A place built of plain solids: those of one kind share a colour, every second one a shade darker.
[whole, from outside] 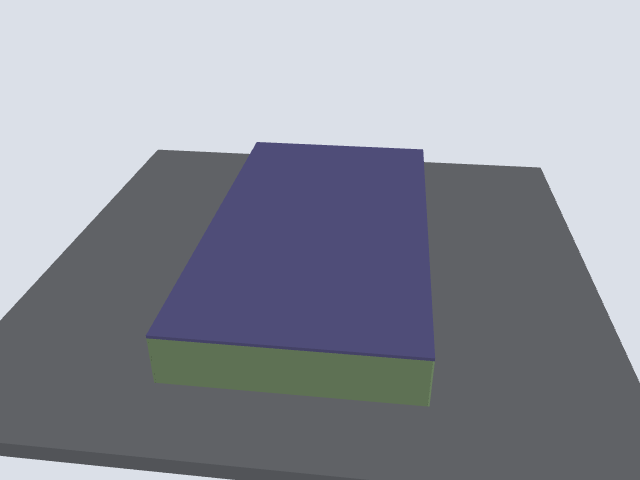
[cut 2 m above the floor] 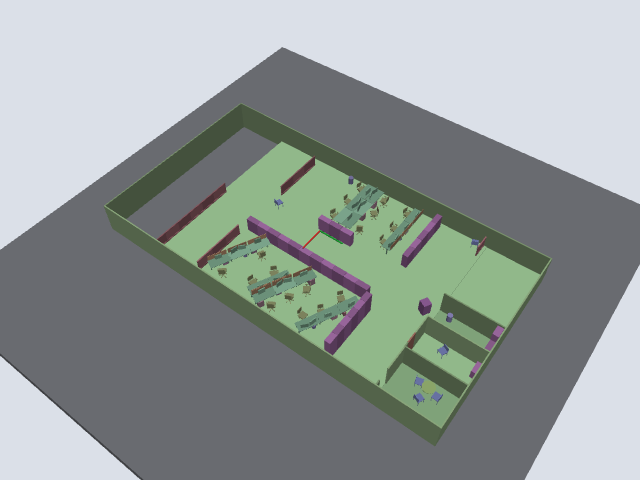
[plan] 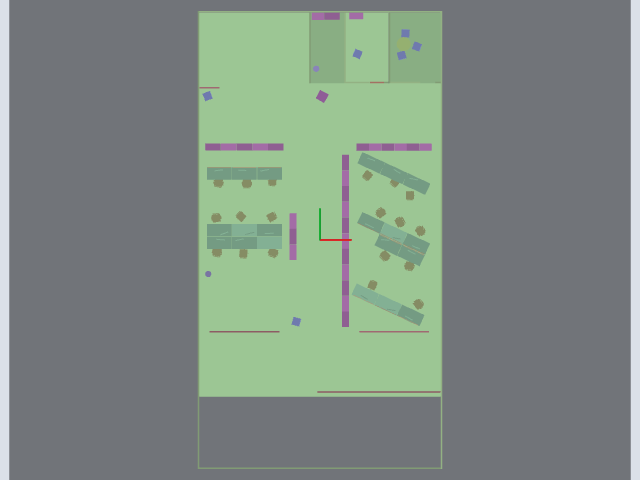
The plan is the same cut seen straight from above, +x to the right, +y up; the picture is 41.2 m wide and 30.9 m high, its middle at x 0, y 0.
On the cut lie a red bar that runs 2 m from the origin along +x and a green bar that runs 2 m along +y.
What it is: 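One storey of an office; an open floor with rows of desks, a band of small rooms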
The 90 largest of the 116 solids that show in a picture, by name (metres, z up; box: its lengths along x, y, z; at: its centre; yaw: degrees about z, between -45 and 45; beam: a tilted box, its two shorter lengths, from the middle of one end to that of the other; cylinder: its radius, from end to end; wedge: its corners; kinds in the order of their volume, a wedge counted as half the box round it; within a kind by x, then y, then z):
{
 "floor_1": {"box": [7.08, 4.55, 0.65], "at": [-4.24, 12.36, 0.28]},
 "floor_2": {"box": [15.55, 20.17, 0.7], "at": [0.0, 0.0, 0.3]},
 "floor_3": {"box": [2.15, 4.55, 0.7], "at": [0.48, 12.36, 0.3]},
 "floor_4": {"box": [2.76, 4.55, 0.7], "at": [3.04, 12.36, 0.3]},
 "floor_5": {"box": [3.26, 4.55, 0.7], "at": [6.15, 12.36, 0.3]},
 "roof_1": {"box": [15.75, 29.47, 0.2], "at": [0.0, 0.0, 3.35]},
 "wall_1": {"box": [0.1, 29.47, 3.3], "at": [-7.83, 0.0, 1.6]},
 "wall_2": {"box": [0.1, 4.55, 2.6], "at": [-0.65, 12.36, 1.95]},
 "wall_3": {"box": [15.55, 0.1, 3.3], "at": [0.0, -14.69, 1.6]},
 "wall_4": {"box": [15.55, 0.1, 3.3], "at": [0.0, 14.69, 1.6]},
 "wall_5": {"box": [0.1, 4.55, 2.6], "at": [1.61, 12.36, 1.95]},
 "wall_6": {"box": [1.55, 0.1, 2.6], "at": [2.43, 10.14, 1.95]},
 "wall_7": {"box": [0.1, 4.55, 2.6], "at": [4.47, 12.36, 1.95]},
 "wall_8": {"box": [1.93, 0.1, 2.6], "at": [5.48, 10.14, 1.95]},
 "wall_9": {"box": [0.1, 29.47, 3.3], "at": [7.83, 0.0, 1.6]},
 "cabinet_1": {"box": [1.0, 0.45, 1.26], "at": [-6.88, 5.99, 1.28]},
 "cabinet_2": {"box": [1.0, 0.45, 1.26], "at": [-5.87, 5.99, 1.28]},
 "cabinet_3": {"box": [1.0, 0.45, 1.26], "at": [-4.86, 5.99, 1.28]},
 "cabinet_4": {"box": [1.0, 0.45, 1.26], "at": [-3.85, 5.99, 1.28]},
 "cabinet_5": {"box": [1.0, 0.45, 1.26], "at": [-2.84, 5.99, 1.28]},
 "cabinet_6": {"box": [0.45, 1.0, 1.26], "at": [-1.73, -0.79, 1.28]},
 "cabinet_7": {"box": [0.45, 1.0, 1.26], "at": [-1.73, 0.22, 1.28]},
 "cabinet_8": {"box": [0.45, 1.0, 1.26], "at": [-1.73, 1.23, 1.28]},
 "cabinet_9": {"box": [0.8, 0.47, 1.95], "at": [-0.14, 14.39, 1.62]},
 "cabinet_10": {"box": [1.0, 0.45, 1.26], "at": [0.78, 14.4, 1.28]},
 "cabinet_11": {"box": [0.45, 1.0, 1.26], "at": [1.64, -5.11, 1.28]},
 "cabinet_12": {"box": [0.45, 1.0, 1.26], "at": [1.64, -4.1, 1.28]},
 "cabinet_13": {"box": [0.45, 1.0, 1.26], "at": [1.64, -3.09, 1.28]},
 "cabinet_14": {"box": [0.45, 1.0, 1.26], "at": [1.64, -2.08, 1.28]},
 "cabinet_15": {"box": [0.45, 1.0, 1.26], "at": [1.64, -1.07, 1.28]},
 "cabinet_16": {"box": [0.45, 1.0, 1.26], "at": [1.64, -0.06, 1.28]},
 "cabinet_17": {"box": [0.45, 1.0, 1.26], "at": [1.64, 0.95, 1.28]},
 "cabinet_18": {"box": [0.45, 1.0, 1.26], "at": [1.64, 1.96, 1.28]},
 "cabinet_19": {"box": [0.45, 1.0, 1.26], "at": [1.64, 2.97, 1.28]},
 "cabinet_20": {"box": [0.45, 1.0, 1.26], "at": [1.64, 3.98, 1.28]},
 "cabinet_21": {"box": [0.45, 1.0, 1.26], "at": [1.64, 4.99, 1.28]},
 "cabinet_22": {"box": [0.9, 0.42, 0.76], "at": [2.33, 14.41, 1.03]},
 "cabinet_23": {"box": [0.8, 0.47, 1.95], "at": [2.75, 5.98, 1.62]},
 "cabinet_24": {"box": [0.8, 0.47, 1.95], "at": [3.56, 5.98, 1.62]},
 "cabinet_25": {"box": [0.8, 0.47, 1.95], "at": [4.37, 5.98, 1.62]},
 "cabinet_26": {"box": [0.8, 0.47, 1.95], "at": [5.18, 5.98, 1.62]},
 "cabinet_27": {"box": [0.8, 0.47, 1.95], "at": [5.99, 5.98, 1.62]},
 "cabinet_28": {"box": [0.8, 0.47, 1.95], "at": [6.8, 5.98, 1.62]},
 "desk_1": {"box": [1.6, 0.8, 0.032], "at": [-6.47, -0.19, 1.39]},
 "desk_2": {"box": [1.6, 0.8, 0.032], "at": [-6.47, 0.63, 1.39]},
 "desk_3": {"box": [1.6, 0.8, 0.032], "at": [-6.47, 4.28, 1.39]},
 "desk_4": {"box": [1.6, 0.8, 0.032], "at": [-4.86, -0.19, 1.39]},
 "desk_5": {"box": [1.6, 0.8, 0.032], "at": [-4.86, 0.63, 1.39]},
 "desk_6": {"box": [1.6, 0.8, 0.032], "at": [-4.86, 4.28, 1.39]},
 "desk_7": {"box": [1.6, 0.8, 0.032], "at": [-3.25, -0.19, 1.39]},
 "desk_8": {"box": [1.6, 0.8, 0.032], "at": [-3.25, 0.63, 1.39]},
 "desk_9": {"box": [1.6, 0.8, 0.032], "at": [-3.25, 4.28, 1.39]},
 "desk_10": {"box": [1.6, 0.8, 0.032], "at": [2.92, -3.5, 1.39], "yaw": -24.9},
 "desk_11": {"box": [1.6, 0.8, 0.032], "at": [3.28, 1.1, 1.39], "yaw": -24.9},
 "desk_12": {"box": [1.6, 0.8, 0.032], "at": [3.29, 4.96, 1.39], "yaw": -24.9},
 "desk_13": {"box": [1.6, 0.8, 0.032], "at": [4.38, -4.17, 1.39], "yaw": -24.9},
 "desk_14": {"box": [1.6, 0.8, 0.032], "at": [4.39, -0.32, 1.39], "yaw": -24.9},
 "desk_15": {"box": [1.6, 0.8, 0.032], "at": [4.74, 0.43, 1.39], "yaw": -24.9},
 "desk_16": {"box": [1.6, 0.8, 0.032], "at": [4.75, 4.28, 1.39], "yaw": -24.9},
 "desk_17": {"box": [1.6, 0.8, 0.032], "at": [5.84, -4.85, 1.39], "yaw": -24.9},
 "desk_18": {"box": [1.6, 0.8, 0.032], "at": [5.86, -1.0, 1.39], "yaw": -24.9},
 "desk_19": {"box": [1.6, 0.8, 0.032], "at": [6.2, -0.25, 1.39], "yaw": -24.9},
 "desk_20": {"box": [1.6, 0.8, 0.032], "at": [6.22, 3.6, 1.39], "yaw": -24.9},
 "guard_1": {"box": [1.42, 0.03, 0.85], "at": [-6.34, -5.9, 1.2]},
 "guard_2": {"box": [4.5, 0.1, 0.12], "at": [-4.86, -5.9, 0.71]},
 "guard_3": {"box": [1.42, 0.03, 0.85], "at": [-4.86, -5.9, 1.2]},
 "guard_4": {"box": [4.5, 0.1, 0.05], "at": [-4.86, -5.9, 1.65]},
 "guard_5": {"box": [1.42, 0.03, 0.85], "at": [-3.38, -5.9, 1.2]},
 "guard_6": {"box": [1.25, 0.03, 0.85], "at": [0.5, -9.79, 1.2]},
 "guard_7": {"box": [1.25, 0.03, 0.85], "at": [1.81, -9.79, 1.2]},
 "guard_8": {"box": [1.25, 0.03, 0.85], "at": [3.13, -9.79, 1.2]},
 "guard_9": {"box": [1.42, 0.03, 0.85], "at": [3.29, -5.9, 1.2]},
 "guard_10": {"box": [7.94, 0.1, 0.12], "at": [3.78, -9.79, 0.71]},
 "guard_11": {"box": [7.94, 0.1, 0.05], "at": [3.78, -9.79, 1.65]},
 "guard_12": {"box": [1.25, 0.03, 0.85], "at": [4.44, -9.79, 1.2]},
 "guard_13": {"box": [4.5, 0.1, 0.12], "at": [4.77, -5.9, 0.71]},
 "guard_14": {"box": [1.42, 0.03, 0.85], "at": [4.77, -5.9, 1.2]},
 "guard_15": {"box": [4.5, 0.1, 0.05], "at": [4.77, -5.9, 1.65]},
 "guard_16": {"box": [1.25, 0.03, 0.85], "at": [5.75, -9.79, 1.2]},
 "guard_17": {"box": [1.42, 0.03, 0.85], "at": [6.25, -5.9, 1.2]},
 "guard_18": {"box": [1.25, 0.03, 0.85], "at": [7.07, -9.79, 1.2]},
 "copier_1": {"box": [0.63, 0.62, 1.09], "at": [0.14, 9.24, 1.2], "yaw": -29.1},
 "door_1": {"box": [0.91, 0.1, 2.05], "at": [3.66, 10.14, 1.68]},
 "officechair_1": {"box": [0.53, 0.5, 0.08], "at": [-6.67, 1.4, 1.18], "yaw": 8.0},
 "officechair_2": {"box": [0.53, 0.5, 0.08], "at": [-6.63, -0.77, 1.2], "yaw": -12.8},
 "officechair_3": {"box": [0.53, 0.5, 0.08], "at": [-6.53, 3.71, 1.16], "yaw": -9.9},
 "officechair_4": {"box": [0.53, 0.5, 0.08], "at": [-4.71, 3.65, 1.12], "yaw": 1.4},
 "officechair_5": {"box": [0.53, 0.5, 0.08], "at": [-3.01, -0.8, 1.12], "yaw": -20.5},
 "officechair_6": {"box": [0.5, 0.53, 0.08], "at": [6.33, -4.15, 1.18], "yaw": 40.0},
 "bin_1": {"cylinder": 0.2, "from": [-0.24, 11.02, 0.65], "to": [-0.24, 11.02, 1.26]}
}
